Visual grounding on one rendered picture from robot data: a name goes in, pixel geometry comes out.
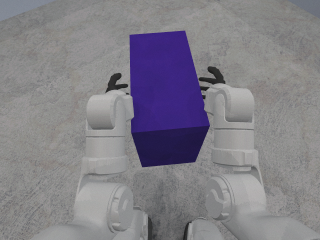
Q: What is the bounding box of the left robot forearm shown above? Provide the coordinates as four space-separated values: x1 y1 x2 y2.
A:
73 90 134 211

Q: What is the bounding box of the carton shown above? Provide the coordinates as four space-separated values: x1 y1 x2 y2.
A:
129 30 210 168

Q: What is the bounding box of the robot left hand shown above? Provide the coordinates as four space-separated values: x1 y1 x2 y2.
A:
105 73 129 95

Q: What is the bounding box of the robot right upper arm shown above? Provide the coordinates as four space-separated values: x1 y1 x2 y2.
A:
205 173 320 240

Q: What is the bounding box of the robot right hand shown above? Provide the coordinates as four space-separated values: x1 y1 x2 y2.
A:
198 66 226 99

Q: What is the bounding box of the left robot thigh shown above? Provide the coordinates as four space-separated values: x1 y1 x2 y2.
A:
112 209 148 240

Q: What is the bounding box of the left robot shin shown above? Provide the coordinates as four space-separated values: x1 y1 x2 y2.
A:
133 206 148 240

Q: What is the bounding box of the right robot forearm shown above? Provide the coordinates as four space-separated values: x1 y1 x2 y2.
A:
204 83 267 201

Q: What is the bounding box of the robot left upper arm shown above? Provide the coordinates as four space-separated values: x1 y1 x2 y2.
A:
29 181 134 240

